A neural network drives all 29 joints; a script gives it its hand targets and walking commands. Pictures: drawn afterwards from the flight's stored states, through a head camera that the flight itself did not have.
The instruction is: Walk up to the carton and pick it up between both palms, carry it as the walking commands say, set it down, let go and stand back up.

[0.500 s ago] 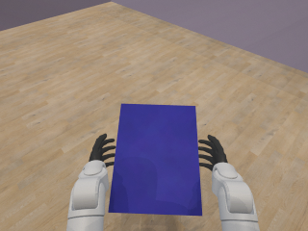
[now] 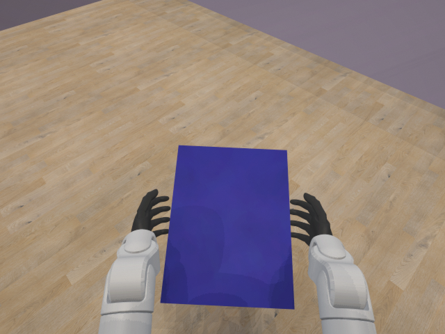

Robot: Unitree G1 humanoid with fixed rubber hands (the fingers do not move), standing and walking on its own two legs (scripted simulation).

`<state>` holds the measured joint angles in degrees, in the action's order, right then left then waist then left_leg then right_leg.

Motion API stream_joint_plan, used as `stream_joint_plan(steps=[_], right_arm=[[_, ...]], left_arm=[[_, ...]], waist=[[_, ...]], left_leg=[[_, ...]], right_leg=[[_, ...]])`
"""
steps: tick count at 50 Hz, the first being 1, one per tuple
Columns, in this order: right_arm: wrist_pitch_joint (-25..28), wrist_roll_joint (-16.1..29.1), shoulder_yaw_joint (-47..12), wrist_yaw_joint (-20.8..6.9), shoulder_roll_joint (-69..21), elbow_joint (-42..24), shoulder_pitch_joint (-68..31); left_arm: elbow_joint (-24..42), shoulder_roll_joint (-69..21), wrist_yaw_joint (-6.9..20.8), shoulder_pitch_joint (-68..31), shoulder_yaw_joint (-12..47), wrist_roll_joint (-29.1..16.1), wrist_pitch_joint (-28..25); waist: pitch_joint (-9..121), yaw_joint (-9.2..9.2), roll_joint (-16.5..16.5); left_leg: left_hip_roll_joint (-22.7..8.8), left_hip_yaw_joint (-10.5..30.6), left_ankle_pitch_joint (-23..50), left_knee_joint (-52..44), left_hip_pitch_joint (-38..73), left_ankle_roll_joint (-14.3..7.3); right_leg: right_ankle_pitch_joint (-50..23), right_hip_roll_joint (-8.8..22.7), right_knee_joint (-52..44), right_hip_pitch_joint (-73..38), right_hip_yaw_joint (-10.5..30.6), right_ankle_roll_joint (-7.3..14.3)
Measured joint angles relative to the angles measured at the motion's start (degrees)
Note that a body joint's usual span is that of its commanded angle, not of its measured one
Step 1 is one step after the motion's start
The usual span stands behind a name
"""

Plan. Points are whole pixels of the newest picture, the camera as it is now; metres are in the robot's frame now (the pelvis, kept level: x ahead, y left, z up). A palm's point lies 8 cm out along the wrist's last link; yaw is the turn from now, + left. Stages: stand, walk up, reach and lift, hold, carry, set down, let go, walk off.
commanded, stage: carry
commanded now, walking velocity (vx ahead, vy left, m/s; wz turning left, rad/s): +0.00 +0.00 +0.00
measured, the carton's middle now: (228, 226) +0.35 +0.00 -0.05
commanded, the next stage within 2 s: none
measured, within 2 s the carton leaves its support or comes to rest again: neither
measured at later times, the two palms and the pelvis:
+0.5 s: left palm (156, 148) +0.50 +0.16 +0.04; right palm (292, 139) +0.51 -0.14 +0.05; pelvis +0.22 +0.00 -0.01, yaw +1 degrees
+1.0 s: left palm (149, 79) +0.74 +0.21 +0.05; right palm (258, 76) +0.75 -0.09 +0.05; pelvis +0.46 +0.04 +0.01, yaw +2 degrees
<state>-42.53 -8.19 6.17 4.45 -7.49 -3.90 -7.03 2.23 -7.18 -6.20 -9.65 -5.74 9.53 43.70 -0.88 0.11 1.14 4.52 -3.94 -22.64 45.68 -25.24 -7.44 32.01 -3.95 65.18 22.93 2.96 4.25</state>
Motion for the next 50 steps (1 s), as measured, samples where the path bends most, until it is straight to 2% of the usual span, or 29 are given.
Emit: stream_joint_plan(steps=[3, 5, 7, 9, 12, 16, 17, 19, 21, 24, 26, 29, 31, 32, 34, 35, 37, 39, 40, 41, 42, 45, 47, 50], right_arm=[[0.0, 0.0, 0.0, -0.5, 0.0, 0.0, 0.1], [0.0, 0.0, 0.0, -0.4, 0.0, 0.1, -0.1], [-0.5, 0.0, 0.0, -0.1, 0.0, 0.1, 0.0], [-1.3, 0.0, 0.0, 0.4, 0.0, 0.1, -0.1], [-2.0, 0.0, 0.0, 0.6, 0.0, 0.1, -0.3], [-1.9, 0.0, 0.0, 1.6, -0.1, 0.1, -1.6], [-1.9, 0.0, 0.0, 1.7, -0.1, 0.1, -1.7], [-1.9, 0.0, -0.2, 0.7, -0.1, 0.2, -1.1], [-2.5, 0.0, -0.3, -0.2, -0.1, 0.2, -0.8], [-2.5, 0.0, -0.3, -0.4, 0.0, 0.5, -0.3], [-2.3, 0.0, -0.3, -0.3, 0.0, 0.5, -0.1], [-2.3, 0.0, -0.3, -0.9, 0.0, 1.2, 0.0], [-2.3, 0.0, -0.3, -0.3, 0.1, 2.4, 0.3], [-2.3, 0.0, -0.2, 0.1, 0.1, 3.1, 0.3], [-2.4, 0.0, -0.2, 0.6, 0.1, 3.2, 0.3], [-2.4, 0.0, -0.2, 0.7, 0.1, 3.3, 0.2], [-2.2, 0.0, -0.2, 0.8, 0.1, 3.3, -0.1], [-1.2, 0.0, -0.2, 1.2, 0.0, 3.2, -0.6], [-0.6, 0.0, -0.2, 1.2, 0.0, 3.2, -0.7], [-0.4, 0.0, -0.2, 1.2, 0.0, 3.2, -0.7], [-0.3, 0.0, -0.2, 1.3, 0.0, 3.2, -0.6], [-0.3, 0.0, -0.3, 0.3, 0.0, 3.2, 0.6], [-0.3, 0.0, -0.2, -0.2, 0.0, 3.2, 0.6], [-0.3, 0.0, -0.2, -0.5, 0.0, 3.2, 0.4]], left_arm=[[-1.8, 0.0, 0.2, -0.4, -0.4, 0.6, -0.8], [-1.8, 0.0, 0.2, -0.4, -0.4, 0.6, -0.9], [-1.8, -0.1, 0.2, 0.7, -0.2, 0.0, -0.9], [-1.4, -0.1, 0.0, 1.5, 0.1, -0.7, -0.2], [-1.3, -0.2, -0.1, 1.3, 0.1, -0.4, 0.5], [-0.5, -0.3, -0.3, 1.0, 0.2, -0.4, 0.5], [-0.5, -0.3, -0.4, 1.0, 0.2, -0.4, 0.6], [-0.5, -0.3, -0.7, 1.7, 0.0, -0.3, 0.6], [-0.4, -0.2, -0.8, 2.8, -0.2, -0.8, 1.2], [-0.3, -0.2, -0.7, 3.5, 0.0, -1.3, 1.9], [-0.2, -0.1, -0.7, 2.6, -0.3, -1.2, 2.0], [-1.2, -0.2, 0.0, 1.1, -1.1, 0.1, 1.9], [-4.3, -0.2, 0.3, 1.0, -1.1, 0.6, 1.1], [-5.4, -0.2, 0.4, 0.8, -1.1, 0.9, 1.1], [-6.2, -0.2, 0.2, 0.5, -1.1, 0.7, 1.0], [-6.4, -0.2, 0.2, 0.6, -1.1, 0.7, 1.0], [-6.7, -0.2, 0.3, 0.5, -1.1, 1.0, 0.6], [-5.3, -0.3, -0.3, 0.7, -1.1, -0.2, 0.3], [-3.5, -0.3, -0.6, 1.1, -1.0, -1.1, 0.4], [-1.3, -0.3, -0.9, 1.9, -0.7, -2.0, 0.5], [0.9, -0.2, -1.2, 2.5, -0.4, -2.9, 0.7], [1.9, -0.2, -1.4, 2.4, -0.2, -2.9, 0.8], [1.9, -0.2, -1.4, 2.3, 0.1, -1.9, 0.8], [1.4, -0.2, -1.2, 1.2, 0.1, -0.5, 0.8]], waist=[[0.0, 0.2, 0.0], [0.2, 0.23, -0.1], [1.8, 0.23, 0.6], [2.9, 0.17, 0.8], [4.5, 0.14, -1.5], [4.8, 0.06, -4.4], [4.8, 0.08, -4.9], [4.9, -0.34, -6.5], [4.9, -0.35, -5.6], [4.9, -0.24, -0.5], [4.9, -0.12, 1.3], [5.4, -0.11, 1.2], [6.9, -0.25, 2.7], [6.9, -0.38, 2.5], [6.8, -0.68, 0.6], [6.8, -0.99, 0.0], [6.4, -1.61, -1.0], [5.0, -2.02, -2.2], [4.1, -2.16, -2.9], [3.7, -2.13, -3.4], [3.5, -2.01, -3.6], [2.9, -1.9, -4.7], [2.9, -1.57, -3.3], [2.9, -1.23, -1.3]], left_leg=[[0.0, 0.0, -2.1, -2.1, 4.0, 0.6], [0.2, 0.0, -4.3, -2.1, 5.9, 1.3], [0.1, 0.0, -4.7, -2.2, 6.3, 1.8], [0.0, 0.0, -2.9, -2.1, 6.3, 3.4], [-0.1, 0.0, -6.0, -0.8, 5.2, 4.9], [-1.4, 0.0, -5.9, -0.8, 2.3, 5.2], [-1.5, 0.1, -4.3, -1.2, 1.7, 5.2], [-1.0, -0.1, -6.2, -1.3, 3.9, 4.4], [-1.5, 0.0, -9.2, -1.3, 7.5, 3.5], [-3.8, -0.1, -12.9, -1.4, 13.6, 3.0], [-4.5, -0.1, -14.9, -1.7, 16.8, 3.2], [-4.2, -0.1, -18.0, -1.6, 20.4, 3.8], [-5.5, -0.1, -16.9, 2.5, 19.0, 4.5], [-5.3, -0.1, -13.0, 8.4, 16.4, 5.7], [-3.2, 0.6, -15.6, 22.3, 8.7, 7.0], [-2.5, 0.7, -17.0, 25.7, 5.1, 6.7], [-1.9, 0.8, -19.9, 26.0, -1.7, 5.7], [-2.2, 0.9, -19.5, 19.4, -7.0, 4.9], [-2.5, 1.0, -15.7, 12.4, -7.8, 4.6], [-3.2, 1.1, -6.9, 3.4, -7.6, 4.5], [-3.8, 0.9, 7.2, -0.7, -6.6, 3.7], [-2.5, 0.4, -1.5, 0.1, -1.0, 1.3], [-2.6, 0.2, -3.8, -0.4, 2.8, 0.8], [-2.8, 0.1, -5.6, -2.7, 8.1, 0.6]], right_leg=[[-0.8, 0.6, -12.8, 1.0, -0.8, 0.0], [-6.6, 1.0, -20.5, 0.9, -1.4, -0.1], [-8.3, 1.0, -20.7, 0.7, -1.5, -0.8], [-8.1, 1.0, -21.5, 0.0, -1.7, -0.8], [-6.2, 2.1, -23.3, -1.5, -2.0, -0.8], [-1.7, 2.2, -22.7, -3.6, -3.3, -0.8], [-0.3, 2.2, -21.5, -4.1, -3.9, -0.8], [-0.4, 2.7, -15.5, -3.5, -4.1, -0.8], [-2.3, 2.6, -5.5, -1.1, -4.9, -0.8], [1.3, 2.3, 1.2, 1.4, -6.4, -0.8], [0.1, 2.4, -2.9, 3.1, -6.3, -0.8], [-4.9, 2.3, -13.5, 3.4, -6.6, -1.0], [-3.1, 1.6, -13.3, 2.7, -7.3, -1.4], [-2.4, 1.9, -13.5, 2.3, -7.3, -1.4], [-1.2, 3.3, -14.3, 1.7, -7.3, -1.4], [-1.2, 3.5, -15.6, 1.1, -7.4, -1.4], [-1.9, 3.5, -19.1, -0.3, -7.6, -1.4], [-2.5, 3.5, -21.1, -1.9, -7.8, -1.4], [-2.7, 3.4, -21.2, -2.8, -7.9, -1.4], [-3.1, 3.3, -19.8, -3.1, -8.0, -1.4], [-3.4, 3.3, -16.9, -3.1, -8.2, -1.4], [-3.1, 3.2, -5.8, -3.0, -5.7, -1.4], [-3.1, 3.1, 0.0, -2.6, -5.1, -1.4], [-3.0, 3.1, 0.9, -1.6, -4.5, -1.4]])
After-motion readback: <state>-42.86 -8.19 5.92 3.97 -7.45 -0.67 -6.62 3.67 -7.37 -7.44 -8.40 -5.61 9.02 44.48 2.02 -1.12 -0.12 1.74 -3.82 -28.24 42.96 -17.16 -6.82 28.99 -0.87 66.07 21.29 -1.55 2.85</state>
